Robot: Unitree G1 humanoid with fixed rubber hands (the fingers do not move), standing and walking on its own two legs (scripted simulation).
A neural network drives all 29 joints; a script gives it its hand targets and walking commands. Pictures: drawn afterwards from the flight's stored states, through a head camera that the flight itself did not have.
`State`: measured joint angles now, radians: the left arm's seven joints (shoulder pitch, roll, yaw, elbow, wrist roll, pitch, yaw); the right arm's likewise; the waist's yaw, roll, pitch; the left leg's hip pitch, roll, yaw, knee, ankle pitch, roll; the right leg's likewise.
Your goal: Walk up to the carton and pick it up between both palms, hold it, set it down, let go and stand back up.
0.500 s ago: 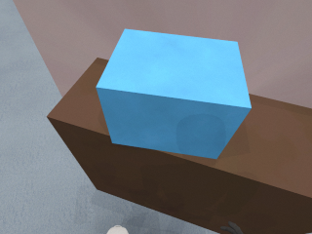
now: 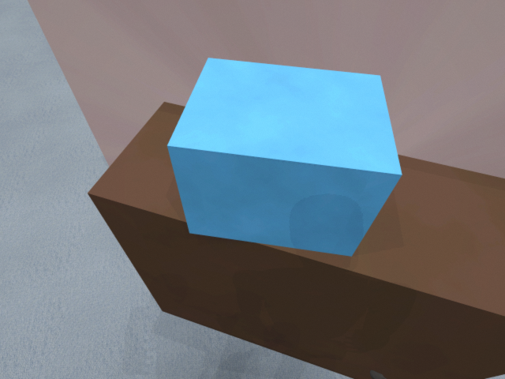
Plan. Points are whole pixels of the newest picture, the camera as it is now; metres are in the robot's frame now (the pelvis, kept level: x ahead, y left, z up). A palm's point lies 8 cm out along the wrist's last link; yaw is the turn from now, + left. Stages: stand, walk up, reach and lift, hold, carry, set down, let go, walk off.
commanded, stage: walk up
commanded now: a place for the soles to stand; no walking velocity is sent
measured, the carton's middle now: (280, 157) +0.45 +0.00 +0.09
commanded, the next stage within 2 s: reach and lift in 1.20 s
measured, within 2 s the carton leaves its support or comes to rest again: neither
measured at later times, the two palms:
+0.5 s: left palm out of the picture +0.01 +0.25 -0.12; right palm out of the picture +0.07 -0.19 -0.12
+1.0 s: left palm out of the picture +0.03 +0.26 -0.12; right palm out of the picture +0.05 -0.17 -0.12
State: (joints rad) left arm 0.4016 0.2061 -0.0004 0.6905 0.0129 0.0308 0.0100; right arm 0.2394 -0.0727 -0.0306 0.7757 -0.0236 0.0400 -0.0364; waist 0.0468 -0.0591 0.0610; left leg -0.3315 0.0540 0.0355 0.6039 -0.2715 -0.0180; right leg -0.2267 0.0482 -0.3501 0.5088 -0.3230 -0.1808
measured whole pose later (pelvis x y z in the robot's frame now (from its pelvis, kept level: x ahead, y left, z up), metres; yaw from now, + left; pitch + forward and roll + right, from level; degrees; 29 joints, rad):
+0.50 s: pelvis -0.01 +0.02 +0.01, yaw -2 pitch +0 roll +1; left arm 0.41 0.19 0.01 0.75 0.01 0.01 0.02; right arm 0.24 -0.08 -0.04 0.81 -0.02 0.03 -0.04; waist 0.05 -0.05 0.06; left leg -0.31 0.06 0.08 0.55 -0.24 -0.02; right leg -0.23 0.05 -0.31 0.47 -0.27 -0.16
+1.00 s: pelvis +0.00 +0.04 +0.01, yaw -5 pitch -1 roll +0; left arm 0.40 0.17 0.00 0.79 0.01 -0.01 0.01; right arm 0.27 -0.08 -0.04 0.85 -0.02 0.02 -0.03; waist 0.03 -0.04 0.04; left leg -0.27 0.06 0.13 0.52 -0.24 0.00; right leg -0.21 0.05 -0.25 0.44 -0.25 -0.14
